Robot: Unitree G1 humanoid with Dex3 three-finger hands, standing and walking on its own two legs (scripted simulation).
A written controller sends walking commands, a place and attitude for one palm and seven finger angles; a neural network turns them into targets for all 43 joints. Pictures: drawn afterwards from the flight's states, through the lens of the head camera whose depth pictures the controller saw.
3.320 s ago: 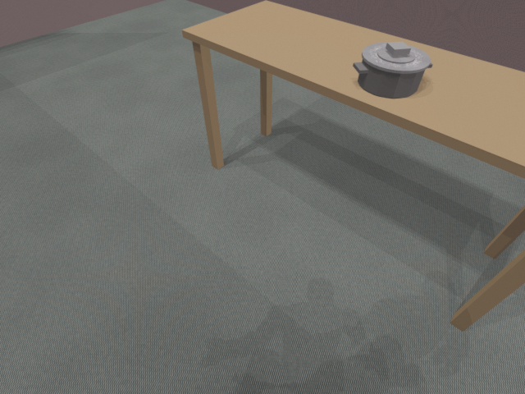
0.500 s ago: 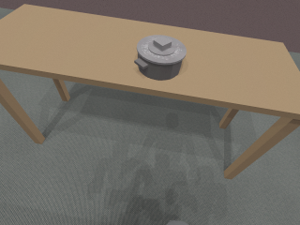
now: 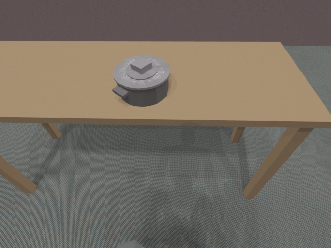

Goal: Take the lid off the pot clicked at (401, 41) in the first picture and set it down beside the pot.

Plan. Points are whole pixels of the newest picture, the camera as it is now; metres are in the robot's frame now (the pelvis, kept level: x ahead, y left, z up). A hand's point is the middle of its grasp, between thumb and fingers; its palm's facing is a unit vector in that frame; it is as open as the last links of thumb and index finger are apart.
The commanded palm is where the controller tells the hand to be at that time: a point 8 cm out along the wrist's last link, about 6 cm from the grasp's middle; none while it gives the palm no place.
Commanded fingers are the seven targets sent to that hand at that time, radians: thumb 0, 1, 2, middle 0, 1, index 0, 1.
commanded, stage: take the last steps up to it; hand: left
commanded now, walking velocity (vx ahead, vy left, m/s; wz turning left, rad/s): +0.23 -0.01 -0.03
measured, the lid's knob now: (141, 65) +0.65 +0.11 +0.09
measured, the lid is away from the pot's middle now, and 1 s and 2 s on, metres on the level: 0.00 0.00 0.00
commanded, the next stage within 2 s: come to a stop and stand still in 0.28 s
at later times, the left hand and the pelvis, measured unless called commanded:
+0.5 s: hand (97, 233) +0.19 +0.22 -0.17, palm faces +0.01 -0.98 -0.19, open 7.4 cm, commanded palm none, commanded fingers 0.00 0.90 0.90 -0.20 -0.30 -0.20 -0.30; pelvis +0.14 +0.03 +0.00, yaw -2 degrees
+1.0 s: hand (94, 234) +0.19 +0.23 -0.18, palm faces +0.04 -0.97 -0.25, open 7.4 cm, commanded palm none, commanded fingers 0.00 0.90 0.90 -0.20 -0.30 -0.20 -0.30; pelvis +0.13 +0.03 -0.01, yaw -1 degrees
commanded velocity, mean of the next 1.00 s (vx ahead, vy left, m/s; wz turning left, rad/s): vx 0.00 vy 0.01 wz -0.01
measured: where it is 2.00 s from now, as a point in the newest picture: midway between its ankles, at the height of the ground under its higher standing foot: outside the picture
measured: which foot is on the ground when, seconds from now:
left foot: up 0.00-0.18, down 0.20-0.64, up 0.66-1.00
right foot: down 0.00-0.22, up 0.24-0.60, down 0.62-1.00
